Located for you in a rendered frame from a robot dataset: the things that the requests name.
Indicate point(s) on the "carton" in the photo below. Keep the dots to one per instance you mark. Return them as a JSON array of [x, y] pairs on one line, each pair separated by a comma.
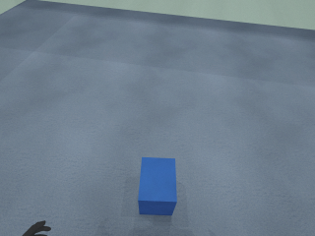
[[157, 188]]

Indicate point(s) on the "robot left hand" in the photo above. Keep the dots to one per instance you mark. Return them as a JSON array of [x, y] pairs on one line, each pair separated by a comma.
[[38, 227]]

